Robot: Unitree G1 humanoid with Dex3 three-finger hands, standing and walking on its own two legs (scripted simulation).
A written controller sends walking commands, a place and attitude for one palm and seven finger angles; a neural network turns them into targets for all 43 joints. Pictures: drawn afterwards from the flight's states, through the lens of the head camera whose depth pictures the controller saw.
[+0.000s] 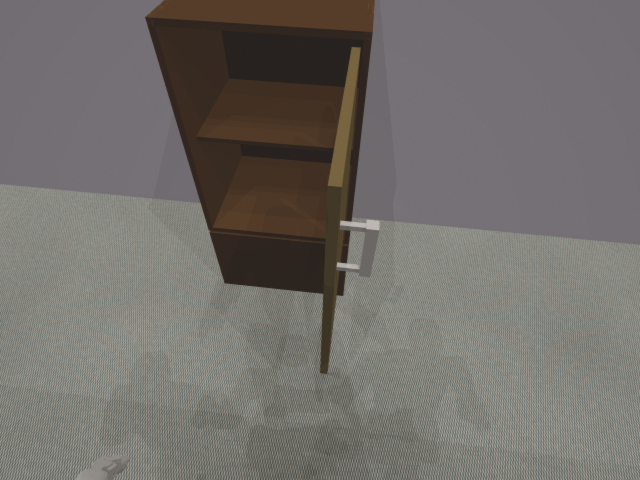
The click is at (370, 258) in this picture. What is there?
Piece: cupboard door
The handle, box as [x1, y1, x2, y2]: [336, 220, 379, 276]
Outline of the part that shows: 379,221 367,220 365,223 340,221 340,229 364,231 365,233 360,264 356,265 337,262 336,269 358,272 361,276 370,275 378,234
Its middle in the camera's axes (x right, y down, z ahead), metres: +0.06 +0.02 +0.63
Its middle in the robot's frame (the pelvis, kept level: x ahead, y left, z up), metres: +0.47 -0.03 -0.01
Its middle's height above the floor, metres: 0.75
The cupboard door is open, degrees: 89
